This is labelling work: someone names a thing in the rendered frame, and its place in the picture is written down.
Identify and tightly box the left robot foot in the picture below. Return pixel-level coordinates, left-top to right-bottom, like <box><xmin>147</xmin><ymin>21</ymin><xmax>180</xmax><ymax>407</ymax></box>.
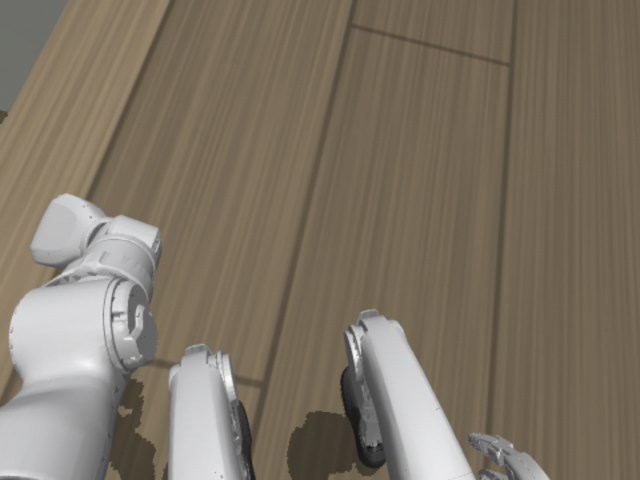
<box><xmin>237</xmin><ymin>400</ymin><xmax>256</xmax><ymax>480</ymax></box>

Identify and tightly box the left robot hand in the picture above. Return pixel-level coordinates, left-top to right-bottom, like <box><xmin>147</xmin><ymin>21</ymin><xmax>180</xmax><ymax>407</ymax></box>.
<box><xmin>30</xmin><ymin>193</ymin><xmax>107</xmax><ymax>269</ymax></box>

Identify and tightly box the left robot arm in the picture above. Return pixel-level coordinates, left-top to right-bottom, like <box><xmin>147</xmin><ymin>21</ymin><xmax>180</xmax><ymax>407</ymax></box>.
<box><xmin>0</xmin><ymin>215</ymin><xmax>162</xmax><ymax>480</ymax></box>

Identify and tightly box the right robot foot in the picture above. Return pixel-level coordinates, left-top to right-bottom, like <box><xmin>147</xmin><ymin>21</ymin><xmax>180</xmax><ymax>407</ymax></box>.
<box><xmin>341</xmin><ymin>366</ymin><xmax>386</xmax><ymax>468</ymax></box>

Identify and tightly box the right robot hand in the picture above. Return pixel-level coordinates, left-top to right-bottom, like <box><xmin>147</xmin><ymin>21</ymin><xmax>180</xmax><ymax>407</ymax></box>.
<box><xmin>468</xmin><ymin>433</ymin><xmax>550</xmax><ymax>480</ymax></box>

